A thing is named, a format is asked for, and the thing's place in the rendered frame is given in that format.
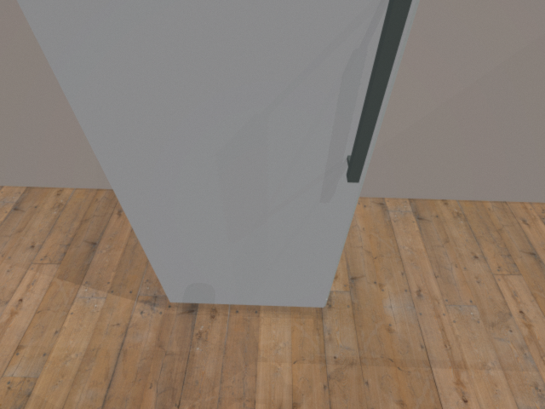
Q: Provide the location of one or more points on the fridge door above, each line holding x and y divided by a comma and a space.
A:
223, 127

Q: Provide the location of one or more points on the handle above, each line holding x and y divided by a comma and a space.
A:
393, 26

